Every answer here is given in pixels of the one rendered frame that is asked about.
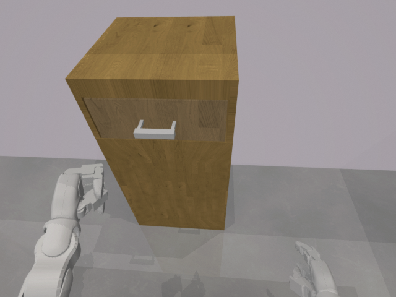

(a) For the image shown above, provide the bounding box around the left robot forearm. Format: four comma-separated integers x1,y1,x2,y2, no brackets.
18,218,81,297

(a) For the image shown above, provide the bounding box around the right robot hand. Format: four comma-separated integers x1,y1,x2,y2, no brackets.
289,241,338,297

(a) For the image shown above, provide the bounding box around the left robot hand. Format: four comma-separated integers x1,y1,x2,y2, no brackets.
51,163,108,222

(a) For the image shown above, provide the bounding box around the drawer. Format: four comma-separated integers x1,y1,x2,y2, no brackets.
84,98,228,142

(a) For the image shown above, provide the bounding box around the cabinet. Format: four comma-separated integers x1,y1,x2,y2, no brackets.
65,16,239,230

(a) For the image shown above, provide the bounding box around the handle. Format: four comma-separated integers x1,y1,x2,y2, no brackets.
133,120,176,139

